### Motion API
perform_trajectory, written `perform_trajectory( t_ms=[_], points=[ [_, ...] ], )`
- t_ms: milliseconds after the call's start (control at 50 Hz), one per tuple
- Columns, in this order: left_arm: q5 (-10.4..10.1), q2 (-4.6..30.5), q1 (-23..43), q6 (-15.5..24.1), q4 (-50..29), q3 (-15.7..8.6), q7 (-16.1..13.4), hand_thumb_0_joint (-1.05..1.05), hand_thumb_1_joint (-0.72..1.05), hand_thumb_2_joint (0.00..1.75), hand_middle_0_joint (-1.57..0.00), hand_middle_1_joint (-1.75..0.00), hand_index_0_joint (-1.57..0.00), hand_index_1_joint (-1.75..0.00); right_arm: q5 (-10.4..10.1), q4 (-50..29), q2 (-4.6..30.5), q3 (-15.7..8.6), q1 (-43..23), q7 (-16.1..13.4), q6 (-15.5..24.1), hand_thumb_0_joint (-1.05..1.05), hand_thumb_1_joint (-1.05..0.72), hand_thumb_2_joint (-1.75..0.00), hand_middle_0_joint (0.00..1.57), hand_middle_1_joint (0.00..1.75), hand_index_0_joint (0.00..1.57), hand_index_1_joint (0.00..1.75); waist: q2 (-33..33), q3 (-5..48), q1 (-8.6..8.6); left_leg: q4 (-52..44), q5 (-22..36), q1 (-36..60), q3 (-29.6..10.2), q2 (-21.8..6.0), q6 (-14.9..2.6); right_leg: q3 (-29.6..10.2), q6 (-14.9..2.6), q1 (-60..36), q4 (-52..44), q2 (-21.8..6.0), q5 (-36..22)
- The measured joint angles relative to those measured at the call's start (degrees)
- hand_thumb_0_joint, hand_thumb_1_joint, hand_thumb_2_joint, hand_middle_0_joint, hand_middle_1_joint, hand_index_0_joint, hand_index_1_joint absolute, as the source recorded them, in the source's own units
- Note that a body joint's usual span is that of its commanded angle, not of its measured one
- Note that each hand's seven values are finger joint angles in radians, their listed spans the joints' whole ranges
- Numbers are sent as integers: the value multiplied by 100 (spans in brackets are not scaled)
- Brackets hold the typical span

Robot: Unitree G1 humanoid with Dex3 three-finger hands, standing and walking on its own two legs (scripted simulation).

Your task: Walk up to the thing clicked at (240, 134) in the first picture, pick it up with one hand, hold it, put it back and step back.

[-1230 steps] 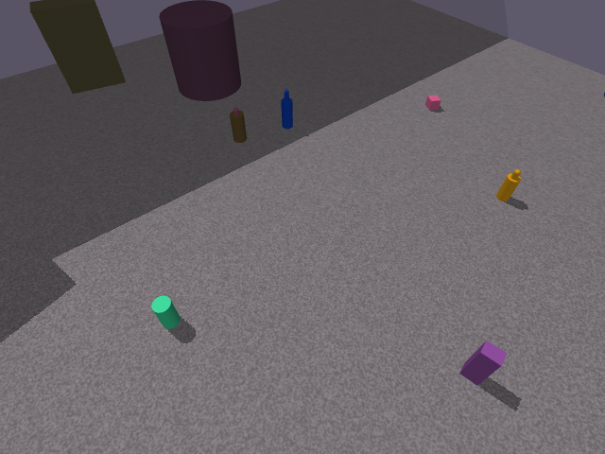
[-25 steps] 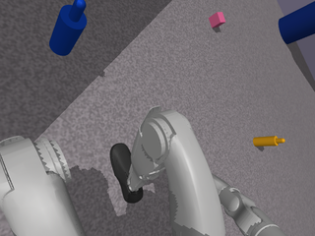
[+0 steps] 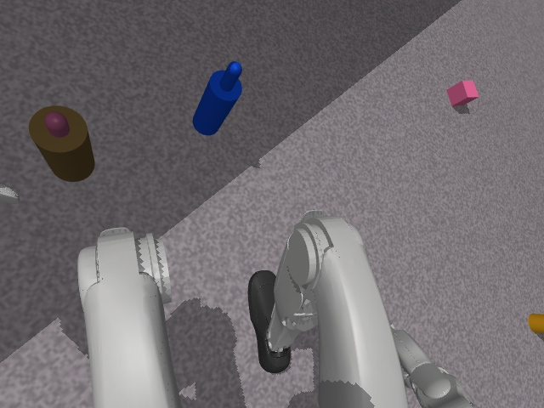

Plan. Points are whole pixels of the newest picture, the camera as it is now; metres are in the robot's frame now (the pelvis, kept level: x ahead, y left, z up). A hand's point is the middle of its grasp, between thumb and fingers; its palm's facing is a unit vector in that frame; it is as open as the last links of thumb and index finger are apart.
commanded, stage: home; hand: left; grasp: from the side
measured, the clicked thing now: (65, 144) +0.48 +0.27 -0.23
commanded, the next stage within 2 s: none
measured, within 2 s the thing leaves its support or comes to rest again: neither
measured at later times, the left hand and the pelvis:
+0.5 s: hand out of the picture +0.31 +0.32 +0.06, palm faces +0.23 -0.85 -0.47, open 17.2 cm; pelvis +0.03 -0.02 +0.16, yaw +8 degrees
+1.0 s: hand out of the picture +0.26 +0.24 +0.27, palm faces +0.28 -0.89 -0.35, open 17.5 cm; pelvis +0.09 -0.01 +0.36, yaw +11 degrees
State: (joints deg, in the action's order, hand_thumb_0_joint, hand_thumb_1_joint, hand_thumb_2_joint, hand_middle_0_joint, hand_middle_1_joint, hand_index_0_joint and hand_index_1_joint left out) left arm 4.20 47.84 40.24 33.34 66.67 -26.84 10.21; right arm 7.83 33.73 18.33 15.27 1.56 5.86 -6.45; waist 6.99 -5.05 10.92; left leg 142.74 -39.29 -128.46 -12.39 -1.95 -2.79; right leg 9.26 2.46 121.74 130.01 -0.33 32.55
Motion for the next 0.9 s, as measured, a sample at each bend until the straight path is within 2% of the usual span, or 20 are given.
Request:
perform_trajectory(
  t_ms=[40, 80, 160, 240, 360, 420, 500, 660, 900],
  points=[
    [203, -79, -103, -321, -253, -25, -81, -1, -59, 8, -9, -7, -8, -7, -132, 6, -77, -150, 83, -21, -67, 0, -94, -91, 20, 30, 20, 30, -68, 165, -34, -163, 6, 33, 108, 2, 4, -78, -33, 13, -80, -32, 32],
    [321, -106, -213, -619, -471, -78, -181, -1, -58, 8, -9, -8, -8, -8, -243, 10, -135, -294, 164, -63, -133, 0, -94, -91, 21, 30, 20, 30, -160, 337, -67, -323, 3, 71, 209, 5, 14, -155, -53, 23, -161, -62, 68],
    [344, -155, -499, -1169, -847, -127, -400, -1, -54, 9, -9, -8, -8, -8, -423, 18, -208, -638, 341, -154, -240, 0, -93, -91, 21, 30, 20, 30, -393, 686, -199, -647, -12, 171, 413, 10, 23, -318, -51, 22, -330, -111, 145],
    [268, -461, -893, -1699, -1346, 102, -584, -1, -52, 9, -8, -8, -7, -8, -617, 56, -230, -998, 473, -213, -288, 0, -91, -90, 21, 30, 20, 30, -598, 988, -446, -1055, -10, 375, 641, 2, 25, -505, -45, -59, -574, -144, 196],
    [136, -1305, -1878, -2482, -2667, 605, -832, -1, -50, 9, -8, -8, -7, -7, -890, -38, -286, -1313, 429, -343, -296, 0, -90, -90, 20, 30, 20, 30, -746, 1201, -749, -1909, 27, 1061, 827, -38, 92, -637, -29, -585, -1260, -140, 175],
    [75, -1700, -2430, -2789, -3371, 823, -985, -1, -50, 9, -8, -8, -7, -7, -1002, -161, -347, -1371, 368, -470, -245, 0, -90, -90, 20, 30, 20, 30, -745, 1249, -797, -2436, 52, 1567, 861, -59, 155, -639, -73, -1032, -1720, -131, 163],
    [-12, -2035, -2984, -3081, -3900, 1033, -1211, -1, -49, 9, -8, -7, -7, -7, -1072, -311, -420, -1413, 322, -669, -118, 0, -90, -90, 20, 30, 20, 30, -718, 1328, -787, -3180, 100, 2340, 888, -67, 240, -620, -150, -1757, -2378, -134, 162],
    [-215, -2438, -3670, -3543, -4105, 1364, -1586, -1, -52, 8, -7, -7, -7, -7, -1084, -408, -426, -1511, 421, -999, 250, 0, -90, -90, 20, 30, 20, 30, -729, 1484, -772, -4626, 234, 3991, 925, -76, 332, -573, -226, -3386, -3733, -128, 105],
    [-400, -3065, -4850, -4167, -4817, 2061, -1878, -1, -55, 5, -6, -6, -6, -6, -1045, -379, -532, -1451, 968, -1263, 597, 0, -90, -90, 20, 30, 20, 30, -759, 1433, -771, -6643, 587, 6485, 991, -97, 344, -534, -211, -5908, -5753, -88, -222]
  ],
)
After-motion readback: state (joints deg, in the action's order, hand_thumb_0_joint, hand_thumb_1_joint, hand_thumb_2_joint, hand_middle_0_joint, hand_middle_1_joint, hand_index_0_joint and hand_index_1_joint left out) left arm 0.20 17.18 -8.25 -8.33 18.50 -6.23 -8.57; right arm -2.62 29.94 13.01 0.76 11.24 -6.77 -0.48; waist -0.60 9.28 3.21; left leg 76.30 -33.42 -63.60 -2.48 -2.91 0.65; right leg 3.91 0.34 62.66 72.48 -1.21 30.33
